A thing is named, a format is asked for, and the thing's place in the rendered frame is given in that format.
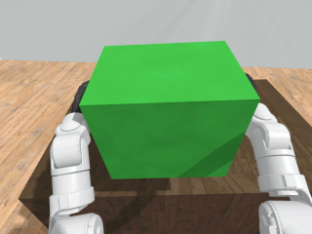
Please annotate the pedestal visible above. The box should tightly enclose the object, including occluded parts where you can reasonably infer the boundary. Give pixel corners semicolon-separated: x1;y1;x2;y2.
19;79;312;234

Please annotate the robot left forearm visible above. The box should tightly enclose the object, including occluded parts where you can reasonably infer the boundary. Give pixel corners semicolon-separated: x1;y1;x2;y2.
48;112;95;234

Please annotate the left robot upper arm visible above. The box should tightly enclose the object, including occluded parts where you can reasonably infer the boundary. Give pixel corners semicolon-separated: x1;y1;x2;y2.
51;213;104;234

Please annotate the right robot upper arm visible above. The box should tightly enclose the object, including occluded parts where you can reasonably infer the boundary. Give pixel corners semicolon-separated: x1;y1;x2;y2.
258;200;312;234

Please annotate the robot right forearm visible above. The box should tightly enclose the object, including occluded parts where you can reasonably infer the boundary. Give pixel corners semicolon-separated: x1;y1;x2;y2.
245;103;312;206

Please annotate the robot left hand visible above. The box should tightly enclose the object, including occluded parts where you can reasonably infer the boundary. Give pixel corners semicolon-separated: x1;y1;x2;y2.
71;80;90;113

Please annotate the carton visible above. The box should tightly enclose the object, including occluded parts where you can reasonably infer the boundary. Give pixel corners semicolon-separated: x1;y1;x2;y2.
79;41;260;179

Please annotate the robot right hand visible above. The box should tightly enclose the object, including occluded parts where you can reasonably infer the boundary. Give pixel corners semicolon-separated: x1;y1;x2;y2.
245;73;259;96

